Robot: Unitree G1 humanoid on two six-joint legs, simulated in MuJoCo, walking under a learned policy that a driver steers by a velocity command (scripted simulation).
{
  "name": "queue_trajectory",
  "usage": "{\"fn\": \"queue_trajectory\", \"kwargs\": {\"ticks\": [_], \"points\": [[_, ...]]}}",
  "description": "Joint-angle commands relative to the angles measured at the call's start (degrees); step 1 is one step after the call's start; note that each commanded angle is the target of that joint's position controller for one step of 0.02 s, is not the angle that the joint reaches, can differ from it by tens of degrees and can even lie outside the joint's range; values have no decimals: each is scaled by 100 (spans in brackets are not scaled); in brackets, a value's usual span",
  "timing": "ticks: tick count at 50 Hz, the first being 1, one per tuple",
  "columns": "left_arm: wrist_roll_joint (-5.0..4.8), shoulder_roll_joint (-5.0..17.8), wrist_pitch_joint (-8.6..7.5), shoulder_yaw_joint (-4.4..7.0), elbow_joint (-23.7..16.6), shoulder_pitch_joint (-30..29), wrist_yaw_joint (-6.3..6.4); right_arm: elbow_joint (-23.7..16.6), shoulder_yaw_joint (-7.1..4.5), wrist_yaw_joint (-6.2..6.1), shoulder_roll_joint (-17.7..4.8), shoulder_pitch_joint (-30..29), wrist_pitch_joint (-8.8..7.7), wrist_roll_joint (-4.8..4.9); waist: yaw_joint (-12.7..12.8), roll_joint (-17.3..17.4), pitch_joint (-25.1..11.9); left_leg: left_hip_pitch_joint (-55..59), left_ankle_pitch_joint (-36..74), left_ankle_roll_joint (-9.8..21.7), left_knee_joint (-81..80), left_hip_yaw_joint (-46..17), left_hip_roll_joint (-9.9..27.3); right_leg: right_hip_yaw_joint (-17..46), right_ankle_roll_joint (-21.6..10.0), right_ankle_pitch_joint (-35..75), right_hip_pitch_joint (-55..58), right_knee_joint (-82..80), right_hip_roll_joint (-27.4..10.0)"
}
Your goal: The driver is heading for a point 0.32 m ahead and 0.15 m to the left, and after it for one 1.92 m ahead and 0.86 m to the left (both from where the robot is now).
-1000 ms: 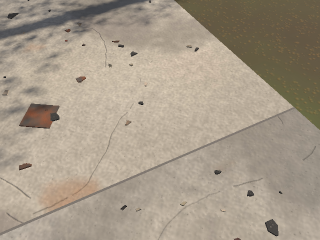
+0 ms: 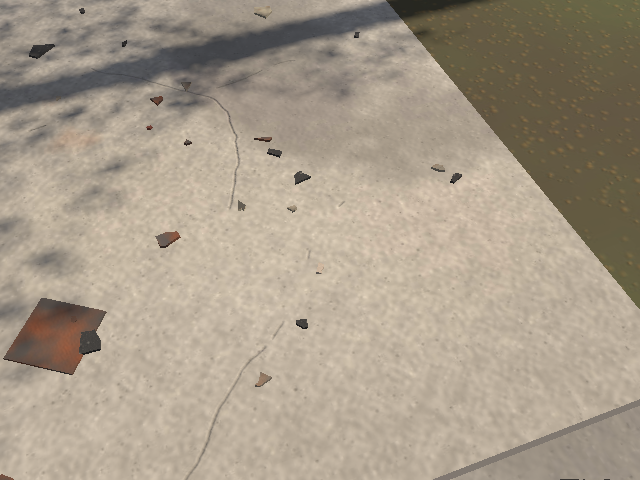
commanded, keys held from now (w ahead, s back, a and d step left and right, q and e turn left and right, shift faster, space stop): w+q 0.18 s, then q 0.78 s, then no key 0.04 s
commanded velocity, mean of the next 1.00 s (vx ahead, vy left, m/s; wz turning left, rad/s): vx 0.20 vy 0.00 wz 0.54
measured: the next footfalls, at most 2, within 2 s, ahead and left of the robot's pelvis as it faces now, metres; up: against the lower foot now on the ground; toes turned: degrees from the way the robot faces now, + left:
left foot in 0.04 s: +0.21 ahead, +0.11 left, +0.00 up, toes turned +3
right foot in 0.50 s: +0.47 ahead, -0.04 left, +0.00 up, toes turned +22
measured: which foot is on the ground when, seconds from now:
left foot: up 0.00-0.02, down 0.04-0.50, up 0.52-0.92, down 0.94-1.00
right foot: down 0.00-0.06, up 0.08-0.48, down 0.50-0.94, up 0.96-1.00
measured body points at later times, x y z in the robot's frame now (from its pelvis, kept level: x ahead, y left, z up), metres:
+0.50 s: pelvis +0.27 +0.02 +0.00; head +0.30 +0.03 +0.45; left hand +0.41 +0.32 -0.08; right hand +0.42 -0.26 -0.11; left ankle +0.17 +0.10 -0.73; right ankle +0.43 -0.05 -0.73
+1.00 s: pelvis +0.30 +0.05 +0.00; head +0.32 +0.09 +0.45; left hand +0.27 +0.38 -0.11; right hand +0.58 -0.11 -0.07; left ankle +0.26 +0.14 -0.73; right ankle +0.41 -0.06 -0.70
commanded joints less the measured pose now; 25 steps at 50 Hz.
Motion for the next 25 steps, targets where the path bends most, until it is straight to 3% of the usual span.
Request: {"fn": "queue_trajectory", "kwargs": {"ticks": [1,2,3,4,5,6,7,8,10,13,16,19,22,24,25], "points": [[7,1091,96,255,-284,-150,100,-372,-325,40,-873,406,-60,-21,-605,-652,-409,884,-601,353,-56,379,-457,80,-576,5789,161,1578,-1647],[35,1026,132,215,-371,-158,157,-166,-500,-21,-1194,1281,-33,-10,-1012,-491,-930,2275,-394,548,-152,210,-516,-141,-368,5639,-521,2870,-1414],[139,569,31,45,-624,294,145,-112,-684,-106,-1840,1995,6,-64,-982,539,-1752,4639,-551,1363,-58,-2080,840,-230,-25,3450,-2747,5075,-825],[162,251,-175,-97,-628,371,44,-150,-615,-92,-1673,1957,-3,43,-818,1161,-2345,5749,-1353,2115,-1135,-4742,1692,651,187,-1012,-4401,6499,200],[-55,797,-369,39,-743,-115,-68,-160,-491,-100,-1283,1908,-5,1,-1033,743,-1956,5553,-1792,1803,-1377,-4328,1554,1327,34,-883,-5046,6816,-209],[-185,830,-471,26,-914,-575,-101,-219,-453,-126,-1119,1638,-11,-39,-980,371,-1245,4797,-1549,1580,-1421,-3510,1335,1229,-71,-458,-5174,6596,-465],[-106,761,-507,19,-964,-763,-77,-283,-419,-130,-1020,1293,-18,-65,-751,-168,-692,3869,-962,1447,-1533,-2907,1105,1158,-74,-110,-5023,6013,-682],[13,817,-466,74,-946,-779,-36,-377,-363,-144,-852,1030,-30,-108,-556,-211,-478,3233,-397,1352,-1653,-2494,919,1159,-32,122,-4640,5520,-863],[111,730,-329,90,-975,-645,-15,-508,-365,-175,-875,802,-20,-137,-314,-22,-293,2519,584,1411,-1843,-2215,748,1108,152,244,-4201,5121,-886],[162,534,-190,53,-1104,-774,63,-497,-458,-290,-1146,862,1,-114,-232,2,-194,1838,2496,1324,-1674,-1434,476,868,489,695,-3910,4163,-659],[144,352,-176,-13,-1248,-1298,47,-439,-502,-405,-1200,1073,159,-15,-465,210,-418,1623,2308,877,-1356,-1073,44,769,541,2038,-3331,2824,-272],[63,418,-151,12,-1427,-1725,-16,-368,-506,-472,-1170,1305,307,6,-629,370,-517,1884,1437,661,-1082,-1500,104,917,511,2453,-3139,2078,-52],[82,697,-184,130,-1439,-1607,-41,-447,-499,-541,-1063,1185,385,-25,-473,483,-534,2380,972,558,-512,-2187,252,1218,354,2042,-3052,1616,-89],[153,811,-265,192,-1356,-1150,-15,-602,-445,-547,-874,945,400,-27,-187,400,-710,2327,490,289,320,-2226,-88,1203,91,2812,-2256,970,-374],[259,1118,-267,245,-1379,-787,47,-750,-339,-535,-568,1031,375,-119,-150,-342,-1341,1715,-930,12,1623,-1754,-528,2017,-304,4530,-979,1198,-1418]]}}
